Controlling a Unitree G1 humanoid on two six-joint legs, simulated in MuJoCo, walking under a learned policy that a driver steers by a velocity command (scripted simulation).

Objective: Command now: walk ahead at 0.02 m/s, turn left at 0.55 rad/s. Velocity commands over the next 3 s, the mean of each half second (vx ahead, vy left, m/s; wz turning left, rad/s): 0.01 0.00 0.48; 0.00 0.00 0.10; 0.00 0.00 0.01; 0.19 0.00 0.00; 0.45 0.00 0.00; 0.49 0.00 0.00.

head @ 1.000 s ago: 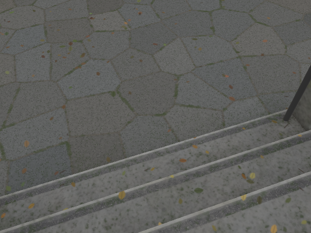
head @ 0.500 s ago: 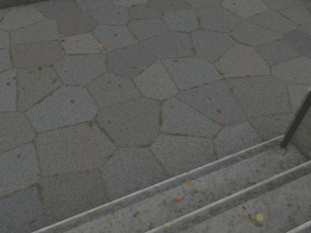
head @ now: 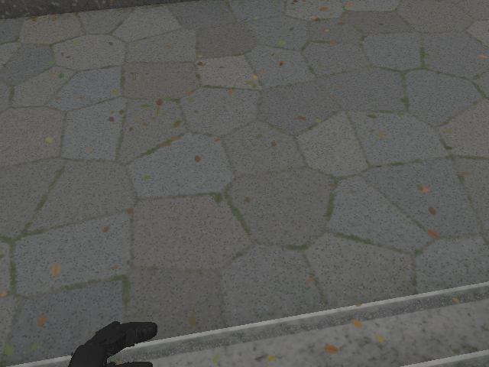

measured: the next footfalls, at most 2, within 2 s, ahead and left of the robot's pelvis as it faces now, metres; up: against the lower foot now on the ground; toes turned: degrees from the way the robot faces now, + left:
left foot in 0.52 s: +0.04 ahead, +0.13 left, +0.00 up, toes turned +13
right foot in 0.88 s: +0.12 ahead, -0.12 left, +0.00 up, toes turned +19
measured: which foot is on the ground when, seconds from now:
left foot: up 0.00-0.50, down 0.52-1.00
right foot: down 0.00-0.52, up 0.54-0.86, down 0.88-1.00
